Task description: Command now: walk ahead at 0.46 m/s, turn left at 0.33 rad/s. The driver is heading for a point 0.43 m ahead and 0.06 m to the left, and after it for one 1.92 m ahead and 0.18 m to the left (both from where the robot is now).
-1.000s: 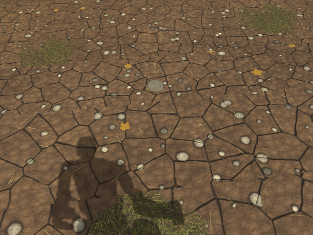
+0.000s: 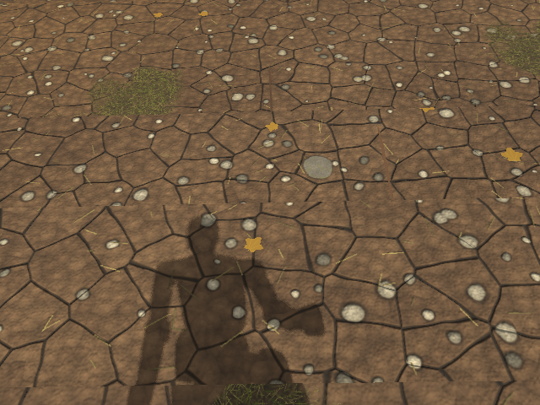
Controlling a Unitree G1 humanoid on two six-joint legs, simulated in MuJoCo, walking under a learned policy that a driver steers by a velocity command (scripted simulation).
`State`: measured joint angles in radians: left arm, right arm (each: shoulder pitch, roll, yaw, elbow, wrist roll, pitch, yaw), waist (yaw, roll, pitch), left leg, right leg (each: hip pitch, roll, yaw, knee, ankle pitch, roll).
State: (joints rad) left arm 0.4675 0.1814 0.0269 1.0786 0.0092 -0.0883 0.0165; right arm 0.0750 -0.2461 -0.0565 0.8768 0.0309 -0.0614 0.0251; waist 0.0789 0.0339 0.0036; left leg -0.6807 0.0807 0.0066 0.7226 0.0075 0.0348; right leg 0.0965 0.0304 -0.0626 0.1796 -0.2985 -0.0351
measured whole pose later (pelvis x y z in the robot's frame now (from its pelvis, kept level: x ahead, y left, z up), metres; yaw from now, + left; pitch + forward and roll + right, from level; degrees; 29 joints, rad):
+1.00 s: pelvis +0.34 +0.09 -0.01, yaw +2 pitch +2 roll -1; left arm 0.24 0.30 0.07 0.69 -0.02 0.09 0.06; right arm 0.11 -0.25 -0.04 0.74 -0.01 0.01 -0.01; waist 0.04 -0.01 0.02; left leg -0.30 -0.03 -0.07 0.54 -0.26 0.01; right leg -0.38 0.09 0.19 0.48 -0.14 0.00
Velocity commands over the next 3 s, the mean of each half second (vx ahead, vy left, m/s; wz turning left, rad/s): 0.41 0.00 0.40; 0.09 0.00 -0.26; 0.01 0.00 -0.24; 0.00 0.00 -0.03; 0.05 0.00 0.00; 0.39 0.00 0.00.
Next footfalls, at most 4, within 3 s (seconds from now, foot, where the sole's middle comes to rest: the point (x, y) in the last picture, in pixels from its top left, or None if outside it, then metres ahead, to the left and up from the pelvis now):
0.16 left None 0.28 0.13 -0.78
0.58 right None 0.46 -0.02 -0.78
1.00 left None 0.39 0.20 -0.78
1.42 right None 0.35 -0.05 -0.78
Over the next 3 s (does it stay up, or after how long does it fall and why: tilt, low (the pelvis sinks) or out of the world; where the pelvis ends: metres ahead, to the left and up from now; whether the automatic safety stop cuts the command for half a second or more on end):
stays up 0.54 0.09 -0.04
